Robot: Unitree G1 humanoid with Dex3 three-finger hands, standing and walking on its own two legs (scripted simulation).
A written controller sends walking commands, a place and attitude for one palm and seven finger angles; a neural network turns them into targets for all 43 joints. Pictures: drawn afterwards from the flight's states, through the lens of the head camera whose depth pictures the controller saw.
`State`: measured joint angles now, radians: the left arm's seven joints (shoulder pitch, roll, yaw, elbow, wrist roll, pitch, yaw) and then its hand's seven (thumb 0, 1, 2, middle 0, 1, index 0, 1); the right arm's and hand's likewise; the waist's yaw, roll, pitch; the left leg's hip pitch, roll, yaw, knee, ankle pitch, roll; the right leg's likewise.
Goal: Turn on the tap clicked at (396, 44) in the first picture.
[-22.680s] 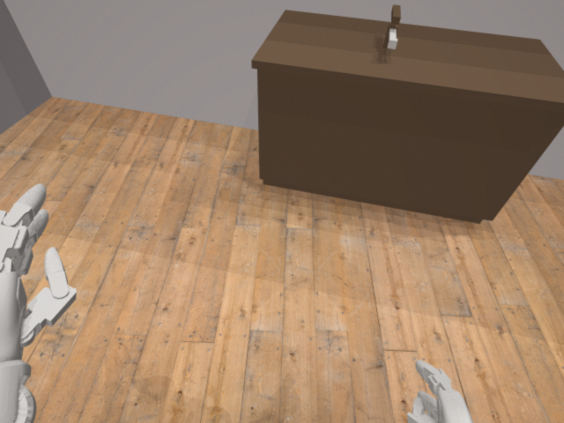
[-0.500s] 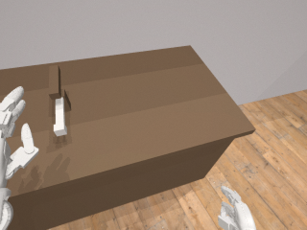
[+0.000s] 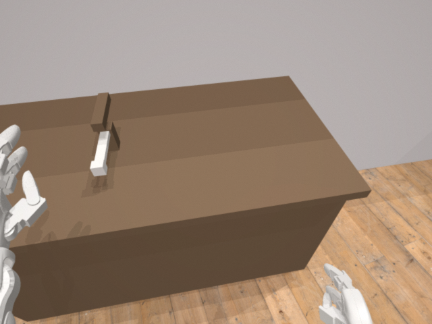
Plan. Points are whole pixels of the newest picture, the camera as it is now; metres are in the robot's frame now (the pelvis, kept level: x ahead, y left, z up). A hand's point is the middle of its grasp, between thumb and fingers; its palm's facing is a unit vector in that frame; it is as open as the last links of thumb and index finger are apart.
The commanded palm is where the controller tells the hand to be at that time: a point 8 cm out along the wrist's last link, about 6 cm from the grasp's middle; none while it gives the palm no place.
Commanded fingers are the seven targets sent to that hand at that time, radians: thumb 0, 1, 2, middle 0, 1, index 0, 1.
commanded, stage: turn the palm inward beside the body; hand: left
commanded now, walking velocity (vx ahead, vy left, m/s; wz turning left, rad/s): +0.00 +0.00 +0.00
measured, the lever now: (99, 168) +0.41 +0.34 +0.02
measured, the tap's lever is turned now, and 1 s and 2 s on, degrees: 0 0 0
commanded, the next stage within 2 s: reach beside the lever's end, fingers flat in 1.72 s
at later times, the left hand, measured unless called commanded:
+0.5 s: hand (68, 205) +0.23 +0.26 +0.15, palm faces +0.42 -0.87 -0.26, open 7.4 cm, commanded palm +0.18 +0.30 +0.16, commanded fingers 0.00 0.90 0.90 -0.20 -0.30 -0.20 -0.30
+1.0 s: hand (62, 228) +0.20 +0.26 +0.14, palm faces +0.46 -0.87 -0.17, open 7.4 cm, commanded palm +0.15 +0.29 +0.15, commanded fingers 0.00 0.90 0.90 -0.20 -0.30 -0.20 -0.30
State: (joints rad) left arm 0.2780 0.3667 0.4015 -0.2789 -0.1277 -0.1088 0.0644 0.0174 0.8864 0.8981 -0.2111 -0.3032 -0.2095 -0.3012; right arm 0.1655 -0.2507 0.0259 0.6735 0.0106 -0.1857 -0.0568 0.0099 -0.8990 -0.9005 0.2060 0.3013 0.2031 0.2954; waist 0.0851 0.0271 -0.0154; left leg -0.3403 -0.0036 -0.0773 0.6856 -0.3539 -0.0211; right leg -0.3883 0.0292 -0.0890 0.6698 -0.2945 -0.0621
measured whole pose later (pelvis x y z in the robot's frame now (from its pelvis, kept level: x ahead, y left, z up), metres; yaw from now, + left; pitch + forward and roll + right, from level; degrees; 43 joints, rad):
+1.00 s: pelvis +0.01 +0.02 +0.00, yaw +0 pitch +0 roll +0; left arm 0.51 0.22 0.22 -0.49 -0.17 0.02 0.16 0.02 0.89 0.90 -0.20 -0.30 -0.20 -0.30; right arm 0.18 -0.22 0.06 0.64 0.01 -0.23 -0.09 0.01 -0.90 -0.90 0.21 0.30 0.20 0.30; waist 0.09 0.04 -0.05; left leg -0.32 -0.02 -0.06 0.69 -0.37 0.00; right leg -0.37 0.01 -0.08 0.66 -0.30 -0.04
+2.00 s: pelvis +0.02 +0.01 +0.00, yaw +1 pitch +0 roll +0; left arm 0.51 0.18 0.21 -0.43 -0.21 0.02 0.19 0.02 0.89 0.90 -0.20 -0.30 -0.20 -0.30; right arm 0.19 -0.23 0.04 0.66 0.01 -0.23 -0.09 0.01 -0.90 -0.90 0.21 0.30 0.20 0.30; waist 0.08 0.06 -0.05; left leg -0.31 -0.01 -0.08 0.67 -0.37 -0.02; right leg -0.35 0.02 -0.09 0.65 -0.31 -0.06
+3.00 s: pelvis +0.01 +0.02 -0.01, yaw -1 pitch +7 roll +0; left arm -0.01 0.26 0.40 0.29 -0.19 -0.22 0.14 0.02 0.90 0.90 -0.18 -0.23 -0.18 -0.22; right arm 0.19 -0.25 0.02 0.71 0.00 -0.16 -0.09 0.01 -0.90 -0.90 0.21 0.30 0.20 0.30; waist 0.02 0.03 -0.05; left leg -0.49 -0.02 -0.06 0.76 -0.39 -0.01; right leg -0.53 0.01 -0.07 0.73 -0.31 -0.04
